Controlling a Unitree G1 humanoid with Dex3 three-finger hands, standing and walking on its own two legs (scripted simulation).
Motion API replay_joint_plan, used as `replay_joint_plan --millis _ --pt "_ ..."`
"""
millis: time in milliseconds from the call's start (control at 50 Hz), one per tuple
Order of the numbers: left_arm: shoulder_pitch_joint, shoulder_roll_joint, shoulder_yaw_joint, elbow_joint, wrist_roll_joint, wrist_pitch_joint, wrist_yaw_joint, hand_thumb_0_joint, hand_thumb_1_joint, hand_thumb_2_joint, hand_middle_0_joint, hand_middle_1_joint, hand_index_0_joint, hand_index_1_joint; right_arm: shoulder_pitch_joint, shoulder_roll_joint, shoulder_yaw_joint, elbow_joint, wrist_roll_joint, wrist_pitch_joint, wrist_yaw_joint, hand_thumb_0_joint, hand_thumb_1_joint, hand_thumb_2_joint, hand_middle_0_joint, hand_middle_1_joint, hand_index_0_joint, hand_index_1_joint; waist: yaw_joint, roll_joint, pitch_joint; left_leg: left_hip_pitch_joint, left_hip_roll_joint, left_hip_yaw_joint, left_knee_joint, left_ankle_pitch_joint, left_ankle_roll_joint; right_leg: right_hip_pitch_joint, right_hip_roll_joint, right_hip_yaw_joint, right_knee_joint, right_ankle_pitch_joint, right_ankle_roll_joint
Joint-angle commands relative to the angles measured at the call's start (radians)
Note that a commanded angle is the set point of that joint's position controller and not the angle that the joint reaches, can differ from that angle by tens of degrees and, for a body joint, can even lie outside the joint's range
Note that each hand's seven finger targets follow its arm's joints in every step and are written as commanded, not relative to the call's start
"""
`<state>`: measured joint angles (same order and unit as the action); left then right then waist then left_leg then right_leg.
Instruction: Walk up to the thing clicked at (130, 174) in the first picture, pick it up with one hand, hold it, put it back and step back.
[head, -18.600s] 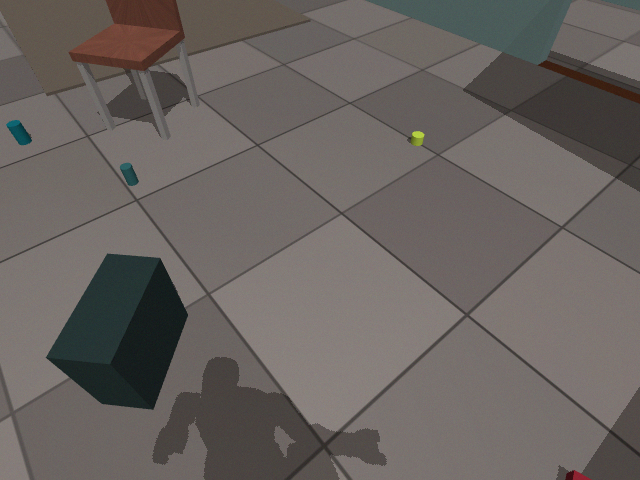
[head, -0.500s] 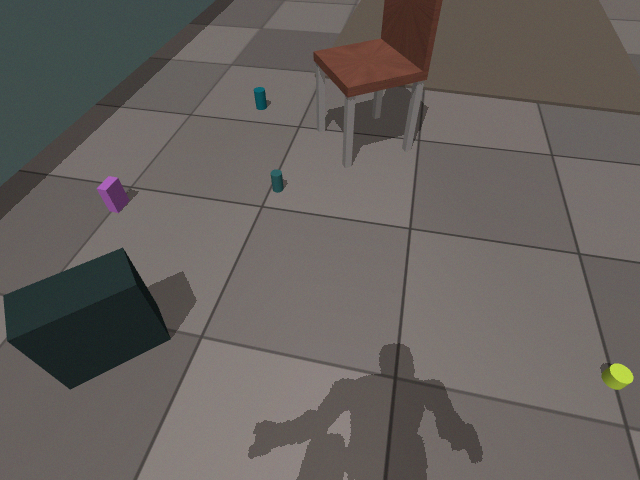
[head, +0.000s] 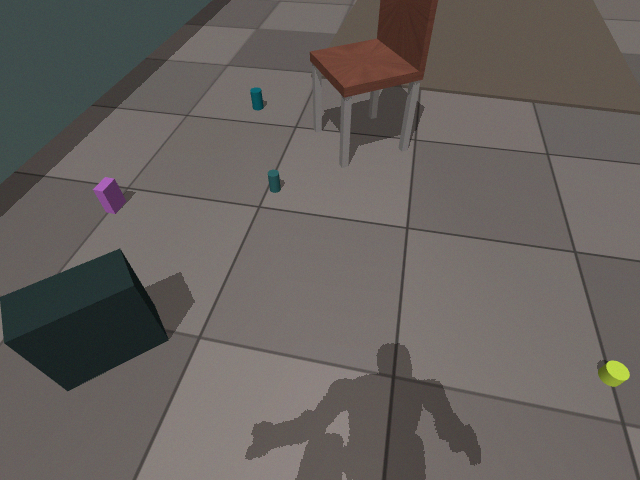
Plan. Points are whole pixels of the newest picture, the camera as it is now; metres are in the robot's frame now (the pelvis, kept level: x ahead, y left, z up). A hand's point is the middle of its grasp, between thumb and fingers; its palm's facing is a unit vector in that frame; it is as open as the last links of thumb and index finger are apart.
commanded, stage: stand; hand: left
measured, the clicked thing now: (274, 181) +1.51 +0.25 -0.73
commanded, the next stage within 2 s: walk up in 0.64 s
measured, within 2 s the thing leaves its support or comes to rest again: neither
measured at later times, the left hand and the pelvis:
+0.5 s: hand out of the picture +0.08 +0.26 -0.15, palm faces -0.02 -0.93 -0.36, open 7.4 cm; pelvis +0.00 +0.00 +0.00, yaw +0 degrees
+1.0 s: hand out of the picture +0.08 +0.36 -0.18, palm faces +0.04 -0.92 -0.38, open 7.4 cm; pelvis +0.07 +0.06 -0.03, yaw +2 degrees
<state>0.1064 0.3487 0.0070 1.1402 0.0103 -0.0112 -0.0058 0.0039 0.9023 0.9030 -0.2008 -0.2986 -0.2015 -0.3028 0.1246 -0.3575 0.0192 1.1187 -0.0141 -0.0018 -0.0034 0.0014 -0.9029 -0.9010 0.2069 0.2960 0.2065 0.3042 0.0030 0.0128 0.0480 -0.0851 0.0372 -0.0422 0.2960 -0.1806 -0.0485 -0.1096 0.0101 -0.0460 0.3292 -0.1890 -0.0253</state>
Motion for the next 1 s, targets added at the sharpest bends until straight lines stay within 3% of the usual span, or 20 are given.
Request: replay_joint_plan --millis 0,200,260,400,600,620,640,660,680,700,720,760,800,840,880,900,920,940,960,980 --pt "-0.033 0.221 0.034 -0.060 -0.007 -0.019 0.010 0.000 0.900 0.900 -0.200 -0.300 -0.200 -0.300 -0.031 -0.201 -0.040 -0.051 0.005 -0.025 -0.010 0.000 -0.900 -0.900 0.200 0.300 0.200 0.300 0.005 -0.011 -0.061 -0.023 0.087 -0.060 -0.031 0.146 0.052 0.026 -0.139 0.111 -0.065 0.142 0.001" --pt "-0.035 0.227 0.035 -0.065 -0.007 -0.021 0.013 0.000 0.900 0.900 -0.200 -0.300 -0.200 -0.300 -0.026 -0.205 -0.043 -0.054 0.005 -0.025 -0.009 0.000 -0.900 -0.900 0.200 0.300 0.200 0.300 0.003 -0.008 -0.078 -0.020 0.088 -0.059 -0.030 0.155 0.053 0.044 -0.142 0.113 -0.057 0.178 -0.001" --pt "-0.035 0.227 0.035 -0.062 -0.008 -0.019 0.012 0.000 0.900 0.900 -0.200 -0.300 -0.200 -0.300 -0.020 -0.204 -0.041 -0.051 0.003 -0.025 -0.010 0.000 -0.900 -0.900 0.200 0.300 0.200 0.300 0.002 0.001 -0.060 -0.026 0.090 -0.060 -0.034 0.121 0.055 0.026 -0.141 0.117 -0.062 0.126 0.001" --pt "-0.035 0.230 0.035 -0.063 -0.006 -0.022 0.012 0.000 0.900 0.900 -0.200 -0.300 -0.200 -0.300 -0.022 -0.201 -0.043 -0.056 0.004 -0.027 -0.010 0.000 -0.900 -0.900 0.200 0.300 0.200 0.300 0.002 -0.018 -0.081 -0.011 0.090 -0.057 -0.029 0.171 0.052 0.046 -0.144 0.114 -0.054 0.192 0.000" --pt "-0.035 0.228 0.036 -0.065 -0.004 -0.020 0.013 0.000 0.900 0.900 -0.200 -0.300 -0.200 -0.300 -0.025 -0.205 -0.045 -0.058 0.003 -0.025 -0.010 0.000 -0.900 -0.900 0.200 0.300 0.200 0.300 0.002 -0.008 -0.077 -0.015 0.092 -0.053 -0.031 0.145 0.055 0.045 -0.142 0.115 -0.056 0.169 -0.002" --pt "0.025 0.329 0.116 -0.119 0.016 -0.036 -0.021 0.000 0.900 0.900 -0.200 -0.300 -0.200 -0.300 0.038 -0.295 -0.117 -0.102 -0.012 -0.047 0.015 0.000 -0.900 -0.900 0.200 0.300 0.200 0.300 0.013 -0.044 -0.178 -0.061 0.045 -0.055 0.081 -0.360 0.137 0.105 -0.104 0.109 0.026 -0.375 -0.040" --pt "0.058 0.329 0.123 -0.109 0.027 -0.038 -0.032 0.000 0.900 0.900 -0.200 -0.300 -0.200 -0.300 -0.010 -0.294 -0.121 -0.120 -0.021 -0.048 0.027 0.000 -0.900 -0.900 0.200 0.300 0.200 0.300 0.044 -0.039 -0.097 -0.231 0.044 -0.049 0.141 -0.467 0.146 0.101 -0.156 0.182 0.008 -0.534 -0.072" --pt "0.104 0.341 0.137 -0.111 0.029 -0.042 -0.037 0.000 0.900 0.900 -0.200 -0.300 -0.200 -0.300 -0.087 -0.270 -0.120 -0.157 -0.023 -0.046 0.036 0.000 -0.900 -0.900 0.200 0.300 0.200 0.300 0.085 -0.082 -0.012 -0.407 0.008 0.014 0.247 -0.409 0.123 0.126 -0.230 0.292 -0.074 -0.635 -0.117" --pt "0.137 0.369 0.148 -0.121 0.031 -0.048 -0.036 0.000 0.900 0.900 -0.200 -0.300 -0.200 -0.300 -0.149 -0.232 -0.116 -0.197 -0.028 -0.045 0.040 0.000 -0.900 -0.900 0.200 0.300 0.200 0.300 0.131 -0.190 0.072 -0.608 -0.022 0.082 0.462 -0.321 0.096 0.186 -0.366 0.443 -0.210 -0.669 -0.190" --pt "0.137 0.375 0.152 -0.144 0.036 -0.059 -0.035 0.000 0.900 0.900 -0.200 -0.300 -0.200 -0.300 -0.157 -0.228 -0.119 -0.204 -0.032 -0.049 0.040 0.000 -0.900 -0.900 0.200 0.300 0.200 0.300 0.138 -0.140 0.103 -0.672 0.028 -0.005 0.525 -0.280 0.087 0.178 -0.439 0.512 -0.241 -0.578 -0.239" --pt "0.121 0.342 0.146 -0.154 0.028 -0.062 -0.036 0.000 0.900 0.900 -0.200 -0.300 -0.200 -0.300 -0.116 -0.250 -0.126 -0.189 -0.030 -0.056 0.046 0.000 -0.900 -0.900 0.200 0.300 0.200 0.300 0.107 -0.071 0.095 -0.636 0.042 -0.031 0.562 -0.243 0.080 0.156 -0.389 0.463 -0.229 -0.510 -0.231" --pt "0.050 0.350 0.145 -0.193 0.030 -0.063 -0.039 0.000 0.900 0.900 -0.200 -0.300 -0.200 -0.300 -0.027 -0.251 -0.139 -0.187 -0.025 -0.060 0.064 0.000 -0.900 -0.900 0.200 0.300 0.200 0.300 0.047 -0.121 0.037 -0.521 0.073 -0.016 0.518 -0.248 0.060 0.101 -0.338 0.355 -0.227 -0.513 -0.205" --pt "0.008 0.356 0.146 -0.232 0.034 -0.063 -0.048 0.000 0.900 0.900 -0.200 -0.300 -0.200 -0.300 -0.007 -0.250 -0.148 -0.188 -0.027 -0.060 0.080 0.000 -0.900 -0.900 0.200 0.300 0.200 0.300 0.026 -0.170 0.046 -0.394 0.077 0.010 0.431 -0.243 0.056 -0.011 -0.300 0.251 -0.205 -0.439 -0.185" --pt "-0.006 0.350 0.142 -0.255 0.031 -0.061 -0.055 0.000 0.900 0.900 -0.200 -0.300 -0.200 -0.300 0.021 -0.237 -0.153 -0.198 -0.029 -0.060 0.083 0.000 -0.900 -0.900 0.200 0.300 0.200 0.300 0.007 -0.193 0.045 -0.276 0.067 0.054 0.358 -0.148 0.046 -0.114 -0.259 0.172 -0.174 -0.386 -0.158" --pt "-0.043 0.349 0.141 -0.271 0.023 -0.054 -0.061 0.000 0.900 0.900 -0.200 -0.300 -0.200 -0.300 0.135 -0.242 -0.169 -0.175 -0.026 -0.061 0.081 0.000 -0.900 -0.900 0.200 0.300 0.200 0.300 -0.052 -0.153 0.029 -0.072 0.038 0.109 0.280 -0.024 0.036 -0.263 -0.223 0.112 -0.082 -0.441 -0.135" --pt "-0.047 0.328 0.133 -0.276 0.025 -0.048 -0.064 0.000 0.900 0.900 -0.200 -0.300 -0.200 -0.300 0.198 -0.251 -0.180 -0.155 -0.027 -0.064 0.075 0.000 -0.900 -0.900 0.200 0.300 0.200 0.300 -0.086 -0.093 0.016 0.043 0.009 0.138 0.250 -0.032 0.036 -0.341 -0.188 0.075 0.018 -0.457 -0.125" --pt "-0.012 0.280 0.116 -0.281 0.033 -0.042 -0.064 0.000 0.900 0.900 -0.200 -0.300 -0.200 -0.300 0.309 -0.298 -0.201 -0.121 -0.031 -0.069 0.063 0.000 -0.900 -0.900 0.200 0.300 0.200 0.300 -0.130 0.065 -0.049 0.239 -0.009 0.106 0.248 -0.137 0.064 -0.458 -0.141 0.043 0.258 -0.426 -0.108" --pt "0.046 0.197 0.092 -0.285 0.028 -0.040 -0.065 0.000 0.900 0.900 -0.200 -0.300 -0.200 -0.300 0.404 -0.382 -0.224 -0.113 -0.040 -0.077 0.047 0.000 -0.900 -0.900 0.200 0.300 0.200 0.300 -0.172 0.352 -0.065 0.311 0.138 -0.147 0.053 -0.493 0.115 -0.605 -0.014 -0.036 0.645 -0.445 -0.076" --pt "0.047 0.206 0.089 -0.292 0.014 -0.039 -0.056 0.000 0.900 0.900 -0.200 -0.300 -0.200 -0.300 0.362 -0.446 -0.220 -0.158 -0.038 -0.088 0.041 0.000 -0.900 -0.900 0.200 0.300 0.200 0.300 -0.148 0.313 -0.051 0.161 0.375 -0.682 -0.197 -0.789 0.204 -0.667 0.067 0.121 0.851 -0.405 -0.034" --pt "0.060 0.287 0.098 -0.283 0.018 -0.040 -0.047 0.000 0.900 0.900 -0.200 -0.300 -0.200 -0.300 0.217 -0.452 -0.219 -0.207 -0.004 -0.089 0.041 0.000 -0.900 -0.900 0.200 0.300 0.200 0.300 -0.079 0.157 0.019 0.001 0.422 -0.713 -0.251 -0.819 0.264 -0.602 -0.017 0.228 0.871 -0.319 -0.046"
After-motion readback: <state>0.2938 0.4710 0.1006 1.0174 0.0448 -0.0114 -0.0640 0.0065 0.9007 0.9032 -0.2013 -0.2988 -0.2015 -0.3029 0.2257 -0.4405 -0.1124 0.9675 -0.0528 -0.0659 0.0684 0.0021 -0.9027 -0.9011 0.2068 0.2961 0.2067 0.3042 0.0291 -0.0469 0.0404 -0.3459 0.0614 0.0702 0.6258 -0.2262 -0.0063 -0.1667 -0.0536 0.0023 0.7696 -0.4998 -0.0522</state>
